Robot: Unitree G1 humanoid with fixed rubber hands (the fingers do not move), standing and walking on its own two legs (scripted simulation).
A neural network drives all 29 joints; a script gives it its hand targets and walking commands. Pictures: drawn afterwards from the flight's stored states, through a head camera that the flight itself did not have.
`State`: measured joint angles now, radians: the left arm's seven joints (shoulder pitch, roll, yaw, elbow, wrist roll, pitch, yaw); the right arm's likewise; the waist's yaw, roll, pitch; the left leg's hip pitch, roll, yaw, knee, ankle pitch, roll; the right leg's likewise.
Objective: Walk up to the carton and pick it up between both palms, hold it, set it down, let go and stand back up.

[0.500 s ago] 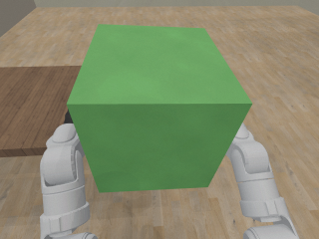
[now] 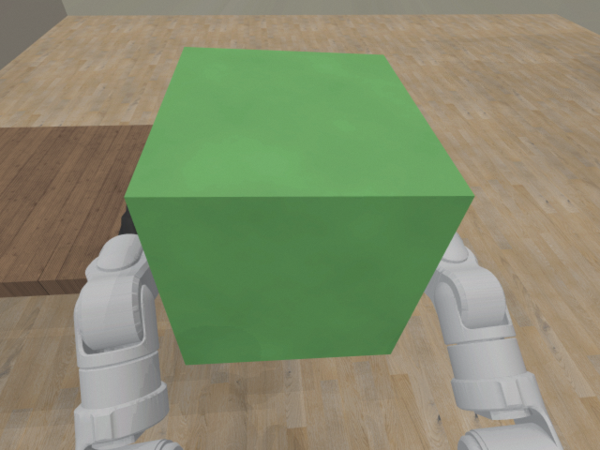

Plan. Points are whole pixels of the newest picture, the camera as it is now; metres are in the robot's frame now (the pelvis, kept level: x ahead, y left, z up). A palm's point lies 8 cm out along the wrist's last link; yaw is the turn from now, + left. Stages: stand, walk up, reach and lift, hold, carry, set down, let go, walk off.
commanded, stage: hold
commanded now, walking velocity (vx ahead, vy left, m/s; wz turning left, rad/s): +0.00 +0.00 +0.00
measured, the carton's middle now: (289, 202) +0.37 +0.00 +0.19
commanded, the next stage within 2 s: none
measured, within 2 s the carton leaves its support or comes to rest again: neither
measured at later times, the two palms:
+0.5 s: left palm (142, 240) +0.33 +0.17 +0.17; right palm (426, 227) +0.34 -0.17 +0.16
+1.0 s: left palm (142, 238) +0.34 +0.17 +0.17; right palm (426, 228) +0.34 -0.17 +0.16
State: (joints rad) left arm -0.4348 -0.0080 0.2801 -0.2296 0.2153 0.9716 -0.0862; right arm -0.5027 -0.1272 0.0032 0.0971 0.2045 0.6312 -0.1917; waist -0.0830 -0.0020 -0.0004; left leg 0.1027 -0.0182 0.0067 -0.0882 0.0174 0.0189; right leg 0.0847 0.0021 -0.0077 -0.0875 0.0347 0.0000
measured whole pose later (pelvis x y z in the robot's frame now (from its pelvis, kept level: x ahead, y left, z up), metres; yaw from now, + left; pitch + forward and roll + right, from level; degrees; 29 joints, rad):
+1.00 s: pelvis +0.00 +0.00 +0.00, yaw +0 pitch -1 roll +0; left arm -0.43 -0.01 0.28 -0.22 0.21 0.96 -0.08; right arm -0.49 -0.13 0.01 0.09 0.20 0.63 -0.19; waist -0.09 0.00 -0.01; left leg 0.09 -0.02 0.01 -0.09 0.02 0.02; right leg 0.08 0.00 -0.01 -0.09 0.03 0.00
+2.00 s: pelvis +0.00 +0.00 +0.00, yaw +0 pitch -1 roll +0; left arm -0.44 -0.01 0.28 -0.21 0.21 0.96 -0.08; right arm -0.50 -0.13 0.00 0.10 0.20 0.63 -0.19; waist -0.08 0.00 -0.01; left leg 0.09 -0.02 0.01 -0.09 0.02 0.02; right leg 0.07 0.00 -0.01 -0.09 0.03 0.00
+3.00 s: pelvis +0.00 +0.00 +0.00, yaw +1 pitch -1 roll +0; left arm -0.43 -0.01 0.28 -0.22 0.21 0.96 -0.08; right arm -0.49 -0.13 0.01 0.09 0.20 0.63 -0.19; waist -0.08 0.00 -0.01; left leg 0.09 -0.01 0.01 -0.09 0.02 0.02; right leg 0.08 0.01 -0.01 -0.08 0.03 0.00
